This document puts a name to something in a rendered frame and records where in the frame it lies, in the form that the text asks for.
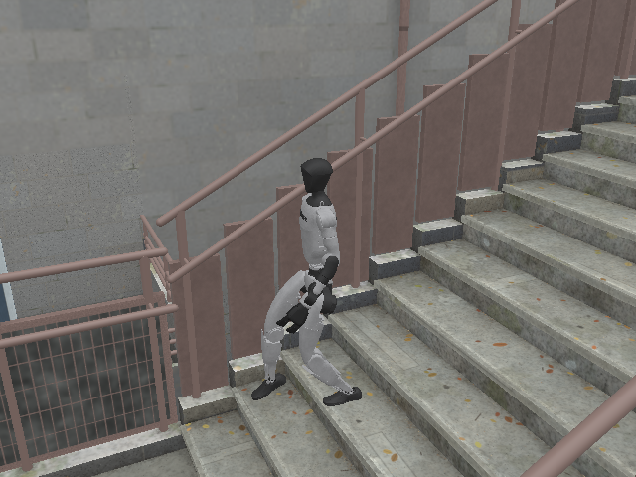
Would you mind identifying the humanoid robot torso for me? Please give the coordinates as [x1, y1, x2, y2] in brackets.
[299, 193, 337, 294]

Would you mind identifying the robot left forearm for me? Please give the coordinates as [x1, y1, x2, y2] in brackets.
[299, 256, 339, 309]

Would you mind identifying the robot head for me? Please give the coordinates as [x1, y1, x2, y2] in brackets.
[300, 158, 333, 207]

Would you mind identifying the robot left hand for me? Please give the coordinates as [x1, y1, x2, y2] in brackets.
[276, 303, 309, 334]

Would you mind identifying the robot left upper arm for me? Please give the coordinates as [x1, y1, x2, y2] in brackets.
[316, 208, 340, 266]

